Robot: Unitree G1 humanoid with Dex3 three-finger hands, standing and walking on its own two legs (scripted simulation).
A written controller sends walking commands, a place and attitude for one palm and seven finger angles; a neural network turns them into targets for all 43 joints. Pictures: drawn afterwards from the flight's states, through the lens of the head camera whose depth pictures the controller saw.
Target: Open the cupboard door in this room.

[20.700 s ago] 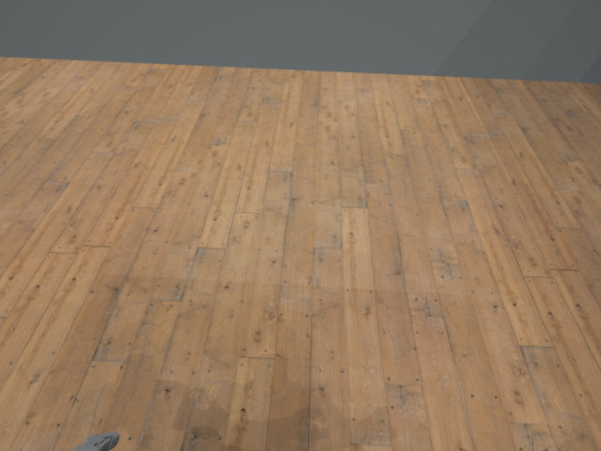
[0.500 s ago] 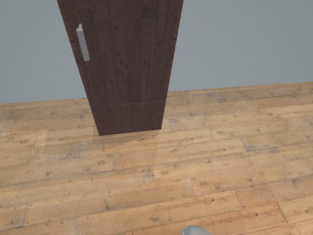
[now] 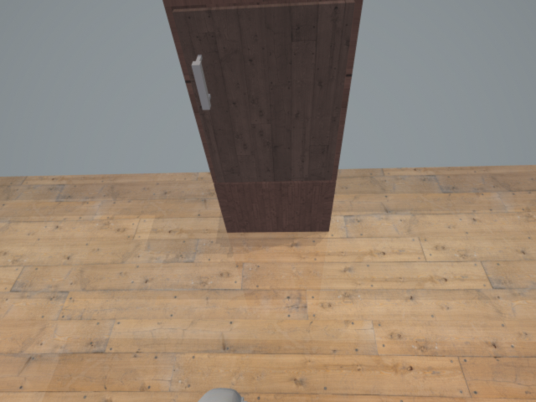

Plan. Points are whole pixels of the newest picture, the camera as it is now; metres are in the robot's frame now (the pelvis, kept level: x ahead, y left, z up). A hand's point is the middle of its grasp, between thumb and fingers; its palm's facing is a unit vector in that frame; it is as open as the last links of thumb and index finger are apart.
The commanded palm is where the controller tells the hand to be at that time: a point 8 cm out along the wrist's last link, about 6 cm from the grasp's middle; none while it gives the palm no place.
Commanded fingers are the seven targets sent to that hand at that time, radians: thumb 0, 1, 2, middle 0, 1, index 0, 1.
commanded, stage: take the last steps up to it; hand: left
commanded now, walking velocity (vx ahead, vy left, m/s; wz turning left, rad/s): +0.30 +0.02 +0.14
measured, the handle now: (203, 82) +0.87 +0.22 +0.02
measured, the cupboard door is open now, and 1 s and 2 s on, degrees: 0 0 0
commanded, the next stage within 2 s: come to a stop and stand still in 1.12 s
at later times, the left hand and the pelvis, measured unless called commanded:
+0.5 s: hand out of the picture +0.05 +0.23 -0.17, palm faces +0.10 -0.98 -0.18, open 7.4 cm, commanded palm none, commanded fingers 0.00 0.90 0.90 -0.20 -0.30 -0.20 -0.30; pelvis +0.05 +0.03 +0.00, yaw +3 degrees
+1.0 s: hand (189, 378) +0.19 +0.17 -0.18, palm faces +0.16 -0.97 -0.16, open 7.3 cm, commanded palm none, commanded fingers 0.00 0.90 0.90 -0.20 -0.30 -0.20 -0.30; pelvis +0.21 +0.00 +0.00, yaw +5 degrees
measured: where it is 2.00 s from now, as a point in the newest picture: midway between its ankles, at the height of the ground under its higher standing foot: (282, 365)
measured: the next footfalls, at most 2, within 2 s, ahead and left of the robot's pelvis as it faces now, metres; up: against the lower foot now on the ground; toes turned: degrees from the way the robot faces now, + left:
left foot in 0.20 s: +0.00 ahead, +0.15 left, +0.00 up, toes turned +7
right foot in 0.64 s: +0.23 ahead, -0.11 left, +0.00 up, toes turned -6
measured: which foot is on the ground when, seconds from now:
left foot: up 0.00-0.18, down 0.20-0.64, up 0.66-1.00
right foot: down 0.00-0.20, up 0.22-0.62, down 0.64-1.00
